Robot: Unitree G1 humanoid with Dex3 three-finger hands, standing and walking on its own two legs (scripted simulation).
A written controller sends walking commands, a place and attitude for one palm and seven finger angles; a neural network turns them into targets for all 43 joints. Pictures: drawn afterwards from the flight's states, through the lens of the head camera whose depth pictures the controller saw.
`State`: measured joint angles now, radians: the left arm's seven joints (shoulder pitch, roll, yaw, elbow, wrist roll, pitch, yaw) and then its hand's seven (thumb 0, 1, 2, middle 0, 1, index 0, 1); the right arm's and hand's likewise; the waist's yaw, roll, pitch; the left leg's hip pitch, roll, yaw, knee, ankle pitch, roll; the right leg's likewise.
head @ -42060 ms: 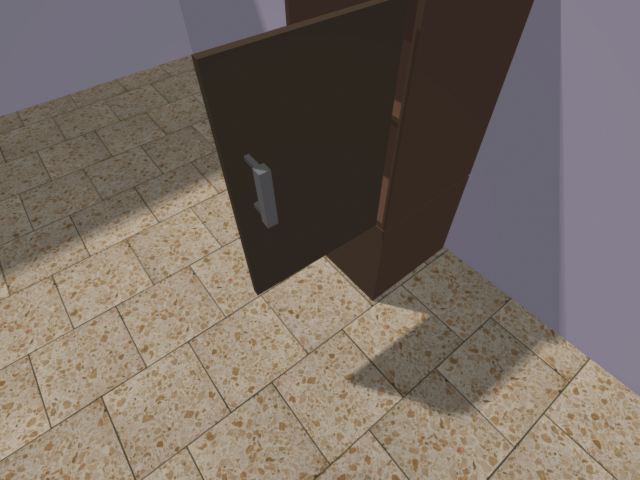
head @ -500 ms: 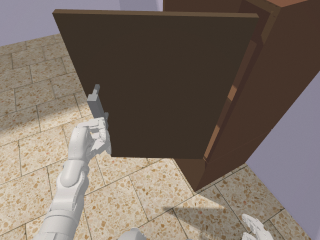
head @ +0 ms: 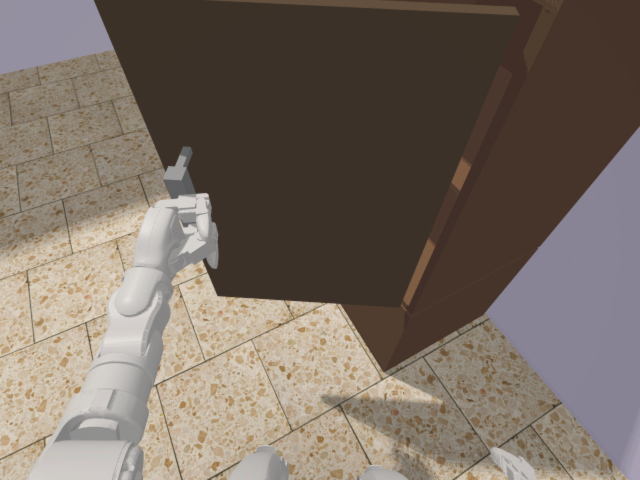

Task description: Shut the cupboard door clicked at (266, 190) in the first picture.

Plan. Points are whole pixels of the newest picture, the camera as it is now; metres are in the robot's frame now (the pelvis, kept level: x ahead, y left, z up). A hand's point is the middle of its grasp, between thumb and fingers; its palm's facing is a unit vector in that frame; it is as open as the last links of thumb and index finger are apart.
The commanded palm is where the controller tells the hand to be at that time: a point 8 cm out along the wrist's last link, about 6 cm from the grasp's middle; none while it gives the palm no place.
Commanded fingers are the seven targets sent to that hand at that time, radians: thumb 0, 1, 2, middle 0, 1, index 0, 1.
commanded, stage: push the door shut along its arc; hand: left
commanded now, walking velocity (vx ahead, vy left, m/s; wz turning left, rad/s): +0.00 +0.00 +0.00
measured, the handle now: (192, 196) +0.47 +0.18 +0.07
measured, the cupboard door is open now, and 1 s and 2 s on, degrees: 58 42 29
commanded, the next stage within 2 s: pull the fist back off the door in 1.48 s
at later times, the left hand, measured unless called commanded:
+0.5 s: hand (225, 209) +0.45 +0.13 +0.07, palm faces -0.23 -0.97 -0.04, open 3.1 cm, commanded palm +0.46 +0.16 +0.07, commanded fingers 0.00 0.90 0.90 -1.30 -1.50 -1.30 -1.50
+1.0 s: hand (266, 171) +0.52 +0.08 +0.07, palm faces -0.36 -0.93 -0.03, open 2.9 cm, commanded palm +0.53 +0.12 +0.07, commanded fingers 0.00 0.90 0.90 -1.30 -1.50 -1.30 -1.50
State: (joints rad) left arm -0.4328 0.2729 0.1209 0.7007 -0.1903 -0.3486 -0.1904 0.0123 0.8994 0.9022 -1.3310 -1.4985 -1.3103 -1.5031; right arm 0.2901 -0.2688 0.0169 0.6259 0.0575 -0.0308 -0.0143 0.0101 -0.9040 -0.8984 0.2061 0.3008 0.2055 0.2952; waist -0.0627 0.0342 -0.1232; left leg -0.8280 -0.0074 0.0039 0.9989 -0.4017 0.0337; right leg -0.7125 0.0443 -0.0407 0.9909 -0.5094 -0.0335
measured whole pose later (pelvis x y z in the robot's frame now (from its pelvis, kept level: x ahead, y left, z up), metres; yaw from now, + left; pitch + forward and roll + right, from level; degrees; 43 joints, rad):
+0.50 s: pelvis -0.02 +0.01 -0.02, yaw +0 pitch +18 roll -3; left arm -0.84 0.36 0.13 1.08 -0.16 -0.37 -0.30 0.01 0.90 0.90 -1.30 -1.50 -1.31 -1.50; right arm 0.33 -0.28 0.02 0.67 0.04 -0.03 0.00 0.01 -0.90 -0.90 0.21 0.30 0.21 0.30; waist -0.12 0.04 -0.12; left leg -1.00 -0.01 -0.01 1.09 -0.40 0.05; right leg -0.87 0.04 -0.06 1.07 -0.51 -0.02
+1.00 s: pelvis -0.01 +0.01 -0.04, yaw -3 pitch +24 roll -4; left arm -1.10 0.47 0.25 1.24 -0.07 -0.30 -0.37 -0.01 0.87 0.92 -1.30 -1.50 -1.29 -1.50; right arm 0.42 -0.28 0.04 0.65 0.01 -0.01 0.02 0.01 -0.90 -0.90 0.21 0.30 0.21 0.30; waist -0.22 0.06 -0.13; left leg -1.15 0.02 0.01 1.17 -0.43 0.05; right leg -1.03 0.07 -0.04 1.14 -0.52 -0.02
